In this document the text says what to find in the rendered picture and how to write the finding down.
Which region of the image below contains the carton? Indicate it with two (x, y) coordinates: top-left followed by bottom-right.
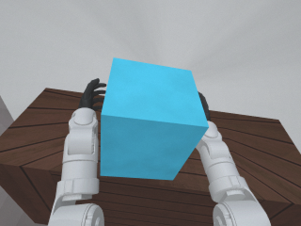
(100, 57), (209, 181)

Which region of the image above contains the robot left forearm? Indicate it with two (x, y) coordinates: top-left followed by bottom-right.
(48, 107), (100, 226)

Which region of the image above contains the right robot upper arm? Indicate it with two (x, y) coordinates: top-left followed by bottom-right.
(213, 200), (270, 226)

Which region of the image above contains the robot left hand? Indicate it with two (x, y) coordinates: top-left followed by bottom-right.
(78, 78), (107, 111)

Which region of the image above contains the left robot upper arm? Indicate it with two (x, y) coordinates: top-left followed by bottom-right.
(48, 203), (104, 226)

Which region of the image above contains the pedestal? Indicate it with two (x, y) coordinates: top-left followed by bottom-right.
(0, 88), (301, 226)

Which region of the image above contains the robot right hand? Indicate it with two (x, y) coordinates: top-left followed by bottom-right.
(198, 92), (211, 121)

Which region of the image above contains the robot right forearm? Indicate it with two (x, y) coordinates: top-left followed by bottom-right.
(196, 121), (271, 226)

